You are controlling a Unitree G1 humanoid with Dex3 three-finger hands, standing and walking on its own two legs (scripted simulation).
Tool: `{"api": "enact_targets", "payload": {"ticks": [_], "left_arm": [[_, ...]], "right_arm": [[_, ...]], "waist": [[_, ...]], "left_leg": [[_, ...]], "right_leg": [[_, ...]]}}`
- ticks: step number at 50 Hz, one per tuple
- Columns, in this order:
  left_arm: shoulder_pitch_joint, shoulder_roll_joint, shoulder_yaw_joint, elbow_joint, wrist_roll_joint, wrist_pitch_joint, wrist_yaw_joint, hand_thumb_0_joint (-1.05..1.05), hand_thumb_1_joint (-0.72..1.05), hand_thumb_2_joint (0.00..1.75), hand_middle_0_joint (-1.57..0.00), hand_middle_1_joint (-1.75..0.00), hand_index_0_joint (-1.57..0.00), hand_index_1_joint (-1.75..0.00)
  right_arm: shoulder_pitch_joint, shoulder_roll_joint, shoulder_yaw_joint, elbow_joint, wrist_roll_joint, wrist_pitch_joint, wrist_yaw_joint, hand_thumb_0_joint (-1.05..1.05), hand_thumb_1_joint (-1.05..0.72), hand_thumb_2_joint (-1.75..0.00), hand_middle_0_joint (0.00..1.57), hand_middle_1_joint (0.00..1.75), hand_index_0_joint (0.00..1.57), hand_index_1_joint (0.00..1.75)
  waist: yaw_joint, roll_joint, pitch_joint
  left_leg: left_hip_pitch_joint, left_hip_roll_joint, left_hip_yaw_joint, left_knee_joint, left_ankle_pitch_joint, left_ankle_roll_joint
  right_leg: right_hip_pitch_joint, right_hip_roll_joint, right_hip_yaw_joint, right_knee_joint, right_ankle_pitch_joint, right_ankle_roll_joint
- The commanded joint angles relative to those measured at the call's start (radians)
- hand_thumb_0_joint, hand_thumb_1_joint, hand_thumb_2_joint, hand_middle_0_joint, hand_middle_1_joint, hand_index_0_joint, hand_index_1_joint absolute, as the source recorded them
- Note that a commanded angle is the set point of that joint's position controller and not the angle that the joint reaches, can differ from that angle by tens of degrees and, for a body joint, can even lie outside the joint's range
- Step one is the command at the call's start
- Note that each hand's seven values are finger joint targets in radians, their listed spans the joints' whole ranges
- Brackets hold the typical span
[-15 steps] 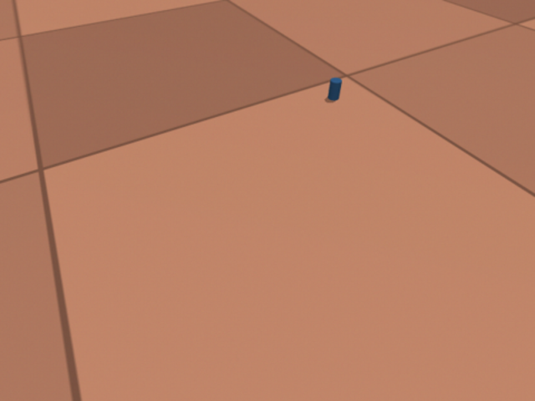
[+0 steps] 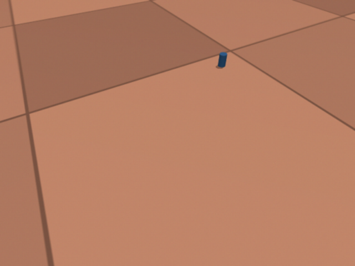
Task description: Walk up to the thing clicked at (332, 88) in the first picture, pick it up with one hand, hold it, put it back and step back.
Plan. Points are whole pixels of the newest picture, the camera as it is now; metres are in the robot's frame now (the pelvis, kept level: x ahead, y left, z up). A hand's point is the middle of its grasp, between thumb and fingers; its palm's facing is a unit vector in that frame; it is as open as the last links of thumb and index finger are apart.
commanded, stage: stand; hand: left
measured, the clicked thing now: (222, 59) +2.21 -0.52 -0.71
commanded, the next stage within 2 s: walk up in 0.82 s
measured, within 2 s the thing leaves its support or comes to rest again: neither
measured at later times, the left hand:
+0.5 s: hand out of the picture +0.07 +0.25 -0.16, palm faces -0.03 -0.94 -0.33, open 7.4 cm
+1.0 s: hand out of the picture +0.12 +0.25 -0.14, palm faces -0.13 -0.93 -0.34, open 7.4 cm
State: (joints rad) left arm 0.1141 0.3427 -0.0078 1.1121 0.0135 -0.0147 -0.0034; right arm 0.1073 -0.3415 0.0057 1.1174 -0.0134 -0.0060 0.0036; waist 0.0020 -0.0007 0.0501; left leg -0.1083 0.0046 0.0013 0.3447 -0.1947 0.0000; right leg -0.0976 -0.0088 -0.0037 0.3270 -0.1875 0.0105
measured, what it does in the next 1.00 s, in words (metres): lifts its right foot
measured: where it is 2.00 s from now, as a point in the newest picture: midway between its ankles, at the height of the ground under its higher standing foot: (218, 212)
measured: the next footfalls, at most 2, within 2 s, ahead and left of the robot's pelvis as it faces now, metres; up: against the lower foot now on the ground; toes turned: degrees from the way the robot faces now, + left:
right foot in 1.18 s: +0.20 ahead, -0.26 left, +0.00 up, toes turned -16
left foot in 1.64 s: +0.54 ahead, -0.06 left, +0.00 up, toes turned -8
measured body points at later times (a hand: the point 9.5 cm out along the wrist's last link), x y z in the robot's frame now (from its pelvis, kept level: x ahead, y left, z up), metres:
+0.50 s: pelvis +0.00 +0.00 +0.00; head +0.01 +0.00 +0.45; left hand +0.07 +0.30 -0.13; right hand +0.08 -0.30 -0.13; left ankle +0.00 +0.12 -0.75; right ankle +0.00 -0.13 -0.75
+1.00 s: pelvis +0.02 -0.02 +0.00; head +0.02 -0.02 +0.45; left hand +0.13 +0.30 -0.11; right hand +0.06 -0.35 -0.12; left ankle +0.00 +0.12 -0.75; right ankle +0.04 -0.17 -0.70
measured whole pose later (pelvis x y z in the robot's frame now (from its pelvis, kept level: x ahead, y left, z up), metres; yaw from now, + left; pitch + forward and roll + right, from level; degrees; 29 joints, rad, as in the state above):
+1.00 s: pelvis +0.02 -0.02 +0.00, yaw -5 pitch -1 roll +1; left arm 0.19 0.43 0.07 1.03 0.04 0.00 -0.12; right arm 0.22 -0.39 -0.08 1.01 -0.05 -0.08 0.05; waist -0.01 -0.01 -0.01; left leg -0.08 0.04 0.09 0.33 -0.29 0.03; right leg -0.45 -0.07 0.01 0.86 -0.37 -0.01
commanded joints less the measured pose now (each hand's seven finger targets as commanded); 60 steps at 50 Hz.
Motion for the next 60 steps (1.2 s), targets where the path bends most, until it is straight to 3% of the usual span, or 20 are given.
{"api": "enact_targets", "payload": {"ticks": [1,40,41,42,43,44,45,46,47,48,51,52,56,57,58,59,60], "left_arm": [[-0.043,0.208,0.043,-0.061,-0.005,-0.017,0.014,0.0,0.9,0.9,-0.2,-0.3,-0.2,-0.3],[-0.025,0.21,0.042,-0.057,-0.004,-0.015,0.014,0.0,0.9,0.9,-0.2,-0.3,-0.2,-0.3],[0.006,0.33,0.129,-0.153,0.023,-0.022,-0.037,0.0,0.9,0.9,-0.2,-0.3,-0.2,-0.3],[-0.104,0.294,0.12,-0.175,0.024,-0.014,-0.058,0.0,0.9,0.9,-0.2,-0.3,-0.2,-0.3],[-0.22,0.251,0.114,-0.226,0.03,-0.014,-0.072,0.0,0.9,0.9,-0.2,-0.3,-0.2,-0.3],[-0.249,0.256,0.115,-0.253,0.037,-0.021,-0.076,0.0,0.9,0.9,-0.2,-0.3,-0.2,-0.3],[-0.226,0.268,0.114,-0.249,0.033,-0.031,-0.084,0.0,0.9,0.9,-0.2,-0.3,-0.2,-0.3],[-0.155,0.284,0.121,-0.234,0.028,-0.033,-0.095,0.0,0.9,0.9,-0.2,-0.3,-0.2,-0.3],[-0.083,0.289,0.125,-0.221,0.023,-0.027,-0.109,0.0,0.9,0.9,-0.2,-0.3,-0.2,-0.3],[-0.049,0.295,0.13,-0.215,0.021,-0.022,-0.123,0.0,0.9,0.9,-0.2,-0.3,-0.2,-0.3],[-0.071,0.281,0.137,-0.223,0.018,-0.016,-0.143,0.0,0.9,0.9,-0.2,-0.3,-0.2,-0.3],[-0.083,0.278,0.136,-0.228,0.018,-0.016,-0.147,0.0,0.9,0.9,-0.2,-0.3,-0.2,-0.3],[0.006,0.286,0.146,-0.194,0.016,-0.019,-0.14,0.0,0.9,0.9,-0.2,-0.3,-0.2,-0.3],[0.066,0.287,0.149,-0.172,0.019,-0.024,-0.132,0.0,0.9,0.9,-0.2,-0.3,-0.2,-0.3],[0.19,0.321,0.166,-0.131,0.022,-0.033,-0.117,0.0,0.9,0.9,-0.2,-0.3,-0.2,-0.3],[0.356,0.406,0.199,-0.096,0.026,-0.047,-0.092,0.0,0.9,0.9,-0.2,-0.3,-0.2,-0.3],[0.365,0.506,0.209,-0.13,0.016,-0.057,-0.077,0.0,0.9,0.9,-0.2,-0.3,-0.2,-0.3]], "right_arm": [[-0.039,-0.216,-0.044,-0.063,0.004,-0.027,-0.014,0.0,-0.9,-0.9,0.2,0.3,0.2,0.3],[-0.037,-0.219,-0.04,-0.059,0.005,-0.027,-0.014,0.0,-0.9,-0.9,0.2,0.3,0.2,0.3],[0.043,-0.355,-0.135,-0.137,-0.025,-0.06,0.007,0.0,-0.9,-0.9,0.2,0.3,0.2,0.3],[0.085,-0.377,-0.152,-0.115,-0.033,-0.07,0.015,0.0,-0.9,-0.9,0.2,0.3,0.2,0.3],[0.144,-0.408,-0.175,-0.115,-0.029,-0.077,0.014,0.0,-0.9,-0.9,0.2,0.3,0.2,0.3],[0.156,-0.411,-0.18,-0.133,-0.029,-0.087,0.015,0.0,-0.9,-0.9,0.2,0.3,0.2,0.3],[0.119,-0.395,-0.176,-0.151,-0.023,-0.096,0.015,0.0,-0.9,-0.9,0.2,0.3,0.2,0.3],[0.096,-0.375,-0.169,-0.167,-0.023,-0.104,0.014,0.0,-0.9,-0.9,0.2,0.3,0.2,0.3],[0.055,-0.377,-0.171,-0.184,-0.027,-0.107,0.016,0.0,-0.9,-0.9,0.2,0.3,0.2,0.3],[0.01,-0.379,-0.173,-0.202,-0.031,-0.108,0.021,0.0,-0.9,-0.9,0.2,0.3,0.2,0.3],[-0.016,-0.384,-0.172,-0.219,-0.038,-0.112,0.035,0.0,-0.9,-0.9,0.2,0.3,0.2,0.3],[-0.005,-0.387,-0.174,-0.216,-0.04,-0.112,0.039,0.0,-0.9,-0.9,0.2,0.3,0.2,0.3],[-0.045,-0.392,-0.172,-0.214,-0.035,-0.1,0.044,0.0,-0.9,-0.9,0.2,0.3,0.2,0.3],[-0.065,-0.386,-0.166,-0.215,-0.034,-0.093,0.042,0.0,-0.9,-0.9,0.2,0.3,0.2,0.3],[-0.056,-0.344,-0.149,-0.218,-0.037,-0.087,0.041,0.0,-0.9,-0.9,0.2,0.3,0.2,0.3],[-0.025,-0.257,-0.116,-0.232,-0.038,-0.082,0.044,0.0,-0.9,-0.9,0.2,0.3,0.2,0.3],[-0.034,-0.212,-0.091,-0.295,-0.008,-0.088,0.049,0.0,-0.9,-0.9,0.2,0.3,0.2,0.3]], "waist": [[-0.002,0.012,-0.072],[0.003,0.015,-0.058],[-0.027,-0.015,-0.202],[-0.079,0.058,-0.097],[-0.139,0.208,-0.002],[-0.139,0.139,0.043],[-0.1,0.059,0.037],[-0.064,0.028,-0.023],[-0.028,0.083,-0.045],[-0.009,0.13,-0.03],[-0.003,0.163,0.028],[-0.014,0.16,0.026],[0.038,0.135,-0.003],[0.077,0.1,-0.003],[0.139,-0.057,-0.052],[0.217,-0.339,-0.104],[0.19,-0.48,-0.066]], "left_leg": [[0.014,0.124,-0.094,-0.058,0.154,0.029],[0.007,0.123,-0.099,-0.076,0.155,0.027],[0.137,0.146,-0.109,0.012,-0.418,0.098],[0.231,0.2,-0.194,-0.061,-0.615,0.131],[0.239,0.374,-0.384,-0.212,-0.676,0.204],[0.205,0.478,-0.455,-0.246,-0.61,0.262],[0.158,0.462,-0.436,-0.258,-0.57,0.249],[0.176,0.412,-0.367,-0.254,-0.568,0.217],[0.169,0.391,-0.3,-0.264,-0.6,0.207],[0.124,0.368,-0.229,-0.273,-0.566,0.197],[-0.016,0.304,-0.07,-0.256,-0.464,0.169],[-0.022,0.289,-0.036,-0.242,-0.441,0.164],[-0.159,0.275,0.073,-0.115,-0.454,0.14],[-0.217,0.257,0.11,-0.019,-0.453,0.132],[-0.306,0.191,0.158,0.239,-0.351,0.11],[-0.487,0.07,0.207,0.665,-0.325,0.077],[-0.724,-0.028,0.097,0.862,-0.399,0.026]], "right_leg": [[0.006,-0.12,0.091,-0.044,0.15,-0.037],[0.007,-0.121,0.091,-0.053,0.14,-0.035],[-0.144,-0.068,0.118,0.058,-0.358,-0.066],[-0.452,-0.034,0.059,0.184,-0.422,-0.053],[-0.65,-0.022,-0.002,0.447,-0.293,-0.037],[-0.732,-0.085,0.077,0.536,-0.273,-0.039],[-0.713,-0.119,0.126,0.595,-0.238,-0.04],[-0.672,-0.127,0.125,0.616,-0.211,-0.036],[-0.646,-0.14,0.097,0.607,-0.208,-0.029],[-0.6,-0.141,0.064,0.57,-0.19,-0.015],[-0.463,-0.137,0.014,0.456,-0.123,0.001],[-0.432,-0.128,-0.008,0.404,-0.109,0.001],[-0.17,-0.094,-0.1,0.337,-0.037,-0.009],[-0.071,-0.077,-0.127,0.291,-0.013,-0.017],[0.094,-0.035,-0.122,0.279,-0.084,-0.03],[0.26,-0.069,0.042,0.135,-0.366,-0.068],[0.219,-0.333,0.654,-0.213,-0.734,-0.163]]}}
